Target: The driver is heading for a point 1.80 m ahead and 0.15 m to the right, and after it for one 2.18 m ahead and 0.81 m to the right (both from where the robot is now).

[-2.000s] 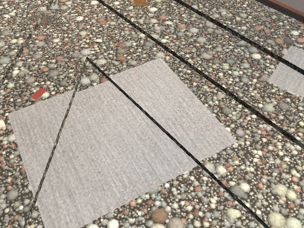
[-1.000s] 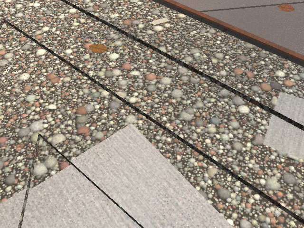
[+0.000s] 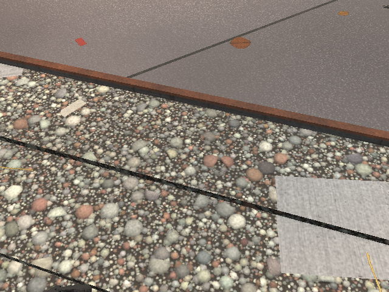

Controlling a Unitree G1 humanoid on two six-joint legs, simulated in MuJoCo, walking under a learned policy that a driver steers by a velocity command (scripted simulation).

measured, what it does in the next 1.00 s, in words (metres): climbs: left foot 0.04 m higher, then right foot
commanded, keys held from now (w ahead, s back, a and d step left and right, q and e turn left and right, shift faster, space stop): w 1.00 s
